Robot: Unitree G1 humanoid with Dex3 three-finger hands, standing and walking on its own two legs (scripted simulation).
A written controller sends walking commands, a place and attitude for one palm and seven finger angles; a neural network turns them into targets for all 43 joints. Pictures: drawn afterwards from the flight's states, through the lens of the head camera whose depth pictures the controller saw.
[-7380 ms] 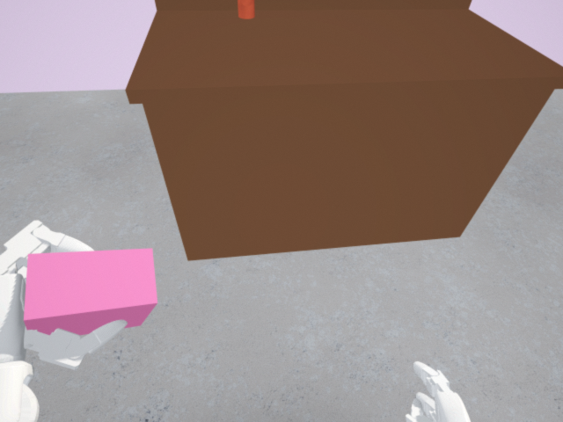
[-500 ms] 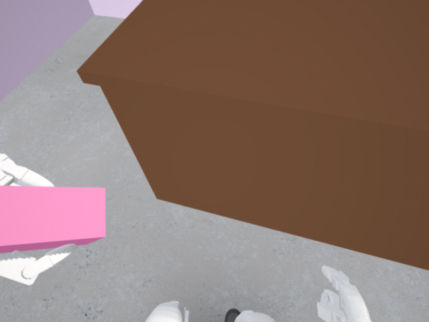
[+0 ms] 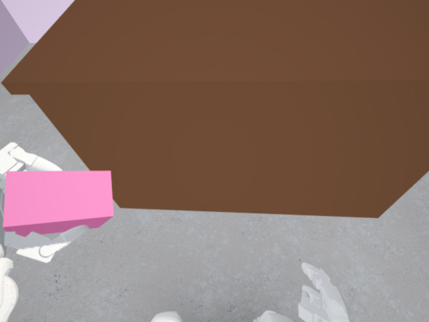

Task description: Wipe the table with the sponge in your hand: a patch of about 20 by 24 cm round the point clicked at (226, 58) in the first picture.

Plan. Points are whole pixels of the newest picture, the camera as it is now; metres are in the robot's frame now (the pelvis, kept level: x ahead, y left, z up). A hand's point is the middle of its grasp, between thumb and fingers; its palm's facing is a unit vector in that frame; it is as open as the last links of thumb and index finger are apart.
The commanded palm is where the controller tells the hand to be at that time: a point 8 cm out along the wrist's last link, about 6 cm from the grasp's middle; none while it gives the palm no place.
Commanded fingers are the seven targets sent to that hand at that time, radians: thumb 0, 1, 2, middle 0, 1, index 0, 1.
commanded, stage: turn to face it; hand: left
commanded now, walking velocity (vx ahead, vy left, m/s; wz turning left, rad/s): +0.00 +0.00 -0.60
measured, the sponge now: (75, 203) +0.23 +0.22 +0.16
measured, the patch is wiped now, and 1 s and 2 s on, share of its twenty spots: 0.00 0.00 0.00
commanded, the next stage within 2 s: take the last steps up to it in 0.60 s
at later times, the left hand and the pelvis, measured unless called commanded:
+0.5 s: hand (110, 221) +0.20 +0.14 +0.19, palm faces +0.15 -0.88 -0.46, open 10.4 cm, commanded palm +0.16 +0.20 +0.20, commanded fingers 0.00 0.10 1.30 -1.20 -1.60 -1.20 -1.60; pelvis -0.06 -0.03 +0.02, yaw -13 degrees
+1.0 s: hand (166, 249) +0.17 +0.07 +0.20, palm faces +0.05 -0.84 -0.54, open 10.4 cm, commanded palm +0.14 +0.13 +0.20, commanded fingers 0.00 0.10 1.30 -1.20 -1.60 -1.20 -1.60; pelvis -0.11 -0.08 +0.03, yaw -19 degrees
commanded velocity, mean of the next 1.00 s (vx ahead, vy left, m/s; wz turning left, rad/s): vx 0.10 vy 0.05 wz -0.21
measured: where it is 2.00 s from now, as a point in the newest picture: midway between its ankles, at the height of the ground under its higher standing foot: outside the picture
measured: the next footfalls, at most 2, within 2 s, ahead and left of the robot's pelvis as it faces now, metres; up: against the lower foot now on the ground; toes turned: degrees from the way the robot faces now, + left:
left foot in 0.44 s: -0.01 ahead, +0.12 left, +0.00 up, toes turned -10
right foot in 0.66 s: -0.04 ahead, -0.17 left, +0.00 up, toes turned -24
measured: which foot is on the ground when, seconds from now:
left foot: up 0.00-0.42, down 0.44-0.66, up 0.68-1.00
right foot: down 0.00-0.46, up 0.48-0.64, down 0.66-1.00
